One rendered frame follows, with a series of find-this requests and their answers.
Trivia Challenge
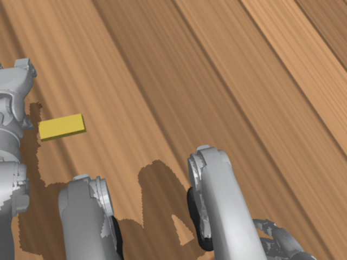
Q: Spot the right robot foot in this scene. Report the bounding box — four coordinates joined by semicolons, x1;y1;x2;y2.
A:
187;187;214;251

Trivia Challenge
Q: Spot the right robot hand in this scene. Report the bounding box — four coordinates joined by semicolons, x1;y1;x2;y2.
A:
253;219;304;260

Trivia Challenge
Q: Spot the left robot hand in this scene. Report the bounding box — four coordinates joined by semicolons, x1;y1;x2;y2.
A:
0;58;37;131

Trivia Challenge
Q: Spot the small box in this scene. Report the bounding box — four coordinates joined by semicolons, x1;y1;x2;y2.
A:
38;114;86;141

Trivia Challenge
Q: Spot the left robot arm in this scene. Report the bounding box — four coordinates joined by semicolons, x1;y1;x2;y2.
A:
0;89;30;260

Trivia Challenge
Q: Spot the left robot foot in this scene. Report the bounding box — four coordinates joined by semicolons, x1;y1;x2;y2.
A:
112;216;124;260

